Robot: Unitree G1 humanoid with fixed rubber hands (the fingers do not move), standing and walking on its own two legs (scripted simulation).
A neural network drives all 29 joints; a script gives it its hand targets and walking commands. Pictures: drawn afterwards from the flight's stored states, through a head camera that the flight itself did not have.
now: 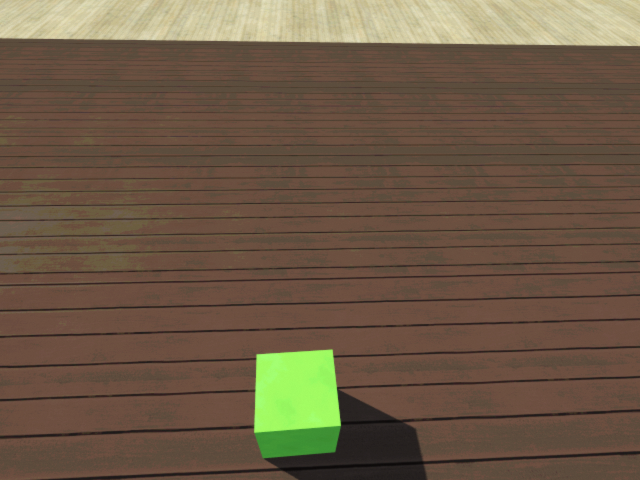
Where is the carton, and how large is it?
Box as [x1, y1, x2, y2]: [254, 350, 340, 457]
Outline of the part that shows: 332,350 257,354 254,432 263,457 331,452 335,450 340,422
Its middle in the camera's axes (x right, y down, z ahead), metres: -0.07 +0.47 +1.09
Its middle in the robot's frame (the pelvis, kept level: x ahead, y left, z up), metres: +0.44 +0.04 -0.65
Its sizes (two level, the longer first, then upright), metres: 0.210 0.200 0.250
